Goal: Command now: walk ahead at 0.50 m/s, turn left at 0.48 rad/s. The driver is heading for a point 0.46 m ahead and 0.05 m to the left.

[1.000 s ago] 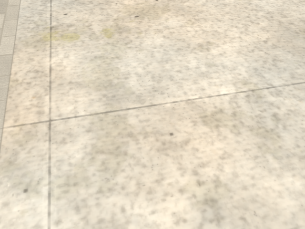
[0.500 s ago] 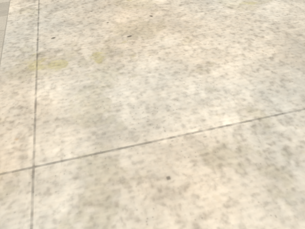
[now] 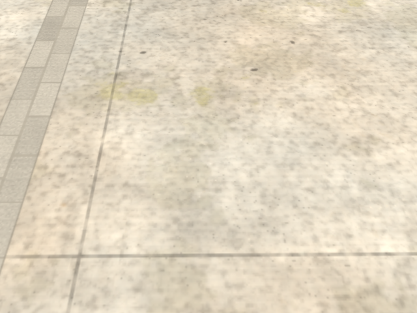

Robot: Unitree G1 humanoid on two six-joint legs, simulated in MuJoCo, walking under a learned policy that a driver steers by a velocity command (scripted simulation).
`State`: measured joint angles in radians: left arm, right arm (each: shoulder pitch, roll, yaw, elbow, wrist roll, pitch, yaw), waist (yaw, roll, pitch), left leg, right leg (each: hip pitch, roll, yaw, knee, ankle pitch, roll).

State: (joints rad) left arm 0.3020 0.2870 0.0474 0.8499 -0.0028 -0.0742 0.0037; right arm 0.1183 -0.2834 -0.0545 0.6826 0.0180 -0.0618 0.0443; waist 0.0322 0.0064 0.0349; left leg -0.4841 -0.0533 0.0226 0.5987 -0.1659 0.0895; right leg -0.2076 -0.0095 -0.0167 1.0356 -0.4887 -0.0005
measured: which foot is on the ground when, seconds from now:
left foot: down 0.00-0.42, up 0.44-0.78, down 0.80-1.00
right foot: up 0.00-0.38, down 0.40-1.00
